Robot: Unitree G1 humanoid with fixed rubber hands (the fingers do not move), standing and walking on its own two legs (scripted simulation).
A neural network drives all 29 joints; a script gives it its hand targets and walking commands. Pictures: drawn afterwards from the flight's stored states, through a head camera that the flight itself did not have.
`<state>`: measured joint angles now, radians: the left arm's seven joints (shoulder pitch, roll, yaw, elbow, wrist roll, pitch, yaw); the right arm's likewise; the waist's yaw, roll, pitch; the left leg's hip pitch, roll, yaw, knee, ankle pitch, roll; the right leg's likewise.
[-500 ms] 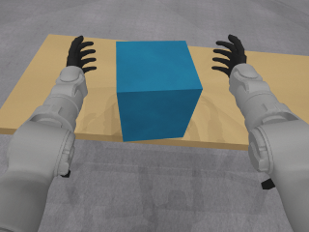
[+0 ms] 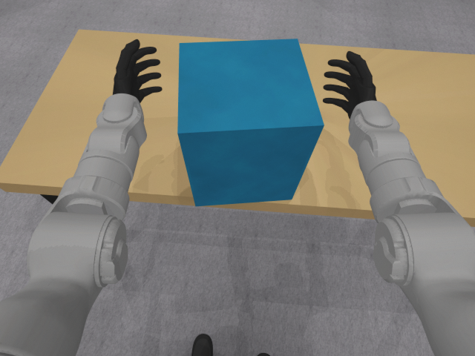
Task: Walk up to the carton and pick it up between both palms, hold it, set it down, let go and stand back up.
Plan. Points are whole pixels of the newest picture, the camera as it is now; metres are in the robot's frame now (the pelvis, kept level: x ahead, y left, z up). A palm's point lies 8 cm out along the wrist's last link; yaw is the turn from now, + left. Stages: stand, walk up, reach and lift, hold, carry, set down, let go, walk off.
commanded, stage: set down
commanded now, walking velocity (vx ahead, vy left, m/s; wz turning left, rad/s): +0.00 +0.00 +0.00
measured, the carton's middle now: (241, 130) +0.53 +0.03 +0.00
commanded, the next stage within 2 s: none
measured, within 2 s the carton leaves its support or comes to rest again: neither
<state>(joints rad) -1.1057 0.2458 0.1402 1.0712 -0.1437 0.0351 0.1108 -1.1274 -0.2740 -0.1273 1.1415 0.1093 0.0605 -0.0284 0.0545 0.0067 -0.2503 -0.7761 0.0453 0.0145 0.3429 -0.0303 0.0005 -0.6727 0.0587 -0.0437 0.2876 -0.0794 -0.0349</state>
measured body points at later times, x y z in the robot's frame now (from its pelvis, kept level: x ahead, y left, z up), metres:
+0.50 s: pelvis +0.00 -0.01 +0.00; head +0.08 +0.02 +0.45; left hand +0.46 +0.22 +0.08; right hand +0.48 -0.17 +0.10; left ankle +0.05 +0.12 -0.73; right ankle +0.00 -0.10 -0.73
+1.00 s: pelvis -0.01 +0.00 +0.01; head +0.04 +0.02 +0.45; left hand +0.40 +0.22 +0.04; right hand +0.43 -0.18 +0.06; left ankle +0.05 +0.12 -0.73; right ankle +0.00 -0.10 -0.73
